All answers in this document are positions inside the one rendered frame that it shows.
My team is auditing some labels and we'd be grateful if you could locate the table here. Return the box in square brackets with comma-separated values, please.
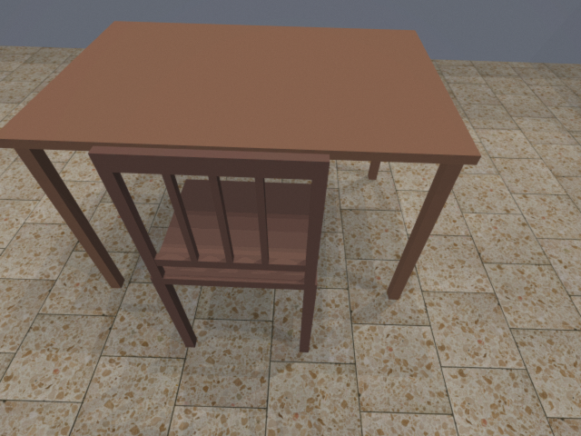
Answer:
[0, 21, 481, 300]

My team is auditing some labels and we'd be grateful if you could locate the chair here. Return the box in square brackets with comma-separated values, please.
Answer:
[88, 146, 330, 352]

